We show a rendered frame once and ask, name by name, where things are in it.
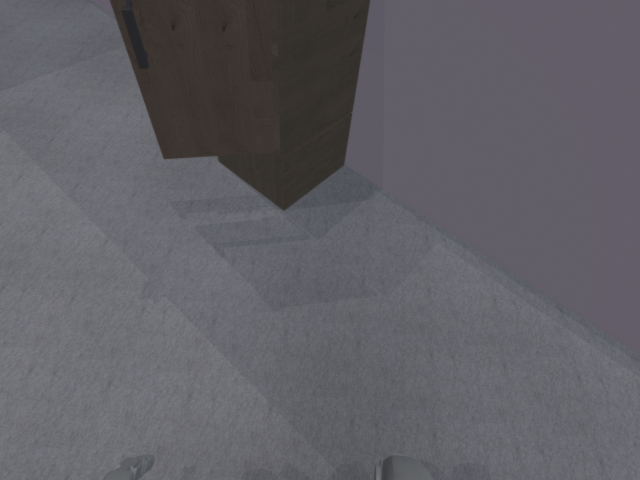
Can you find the right robot thigh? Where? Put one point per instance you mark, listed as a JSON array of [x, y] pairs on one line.
[[398, 467]]

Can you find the handle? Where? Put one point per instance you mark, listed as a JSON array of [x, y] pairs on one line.
[[134, 35]]

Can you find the cupboard door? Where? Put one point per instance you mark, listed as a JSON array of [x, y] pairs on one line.
[[208, 88]]

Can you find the left robot hand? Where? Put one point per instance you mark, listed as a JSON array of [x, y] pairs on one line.
[[131, 468]]

